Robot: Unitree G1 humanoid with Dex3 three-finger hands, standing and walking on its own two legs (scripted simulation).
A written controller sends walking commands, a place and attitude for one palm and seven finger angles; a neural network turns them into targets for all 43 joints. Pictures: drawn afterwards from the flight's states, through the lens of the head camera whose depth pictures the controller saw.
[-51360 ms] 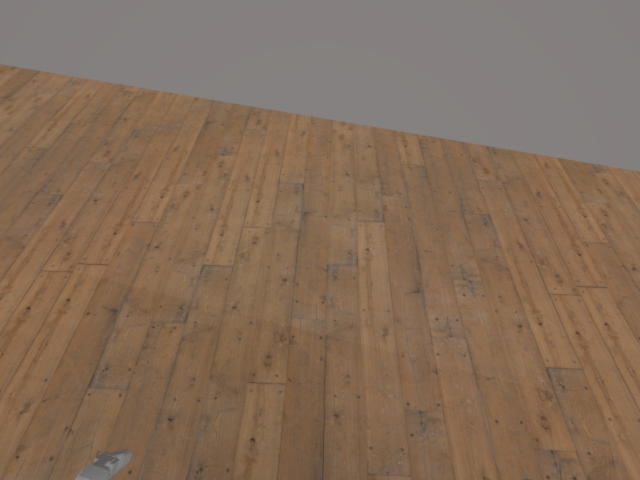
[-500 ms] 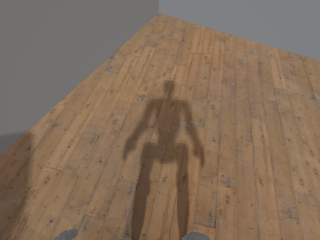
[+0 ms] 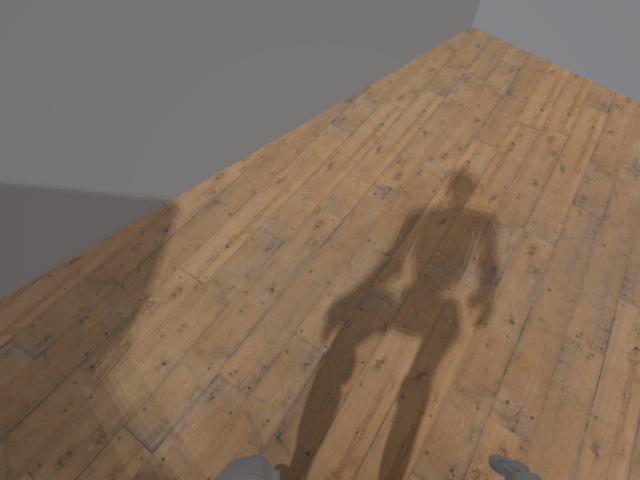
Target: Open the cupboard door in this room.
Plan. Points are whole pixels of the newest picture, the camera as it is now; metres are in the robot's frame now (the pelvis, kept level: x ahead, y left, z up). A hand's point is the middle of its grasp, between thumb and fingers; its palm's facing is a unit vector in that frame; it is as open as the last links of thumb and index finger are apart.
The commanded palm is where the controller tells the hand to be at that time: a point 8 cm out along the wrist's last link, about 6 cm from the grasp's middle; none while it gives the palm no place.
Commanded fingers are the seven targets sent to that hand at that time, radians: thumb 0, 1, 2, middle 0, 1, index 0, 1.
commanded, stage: turn to face it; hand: left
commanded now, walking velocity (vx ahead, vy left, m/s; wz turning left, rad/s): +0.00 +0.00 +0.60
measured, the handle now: out of the picture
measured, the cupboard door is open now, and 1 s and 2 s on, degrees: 42 42 42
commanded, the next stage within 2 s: none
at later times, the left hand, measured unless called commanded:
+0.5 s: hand out of the picture +0.07 +0.20 -0.15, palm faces +0.26 -0.91 -0.31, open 7.4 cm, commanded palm none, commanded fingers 0.00 0.90 0.90 -0.20 -0.30 -0.20 -0.30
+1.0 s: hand out of the picture -0.06 +0.20 -0.18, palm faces +0.58 -0.78 -0.23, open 7.4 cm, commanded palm none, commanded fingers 0.00 0.90 0.90 -0.20 -0.30 -0.20 -0.30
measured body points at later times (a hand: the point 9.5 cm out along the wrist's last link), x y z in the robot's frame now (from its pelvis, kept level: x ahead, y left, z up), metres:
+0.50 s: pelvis +0.01 -0.04 -0.01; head +0.06 -0.04 +0.44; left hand +0.06 +0.25 -0.12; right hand +0.13 -0.28 -0.16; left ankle -0.01 +0.10 -0.72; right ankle +0.04 -0.16 -0.74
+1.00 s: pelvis +0.01 -0.02 +0.00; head +0.04 +0.04 +0.44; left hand -0.09 +0.24 -0.16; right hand +0.25 -0.17 -0.12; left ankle -0.03 +0.06 -0.74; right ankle +0.06 -0.17 -0.66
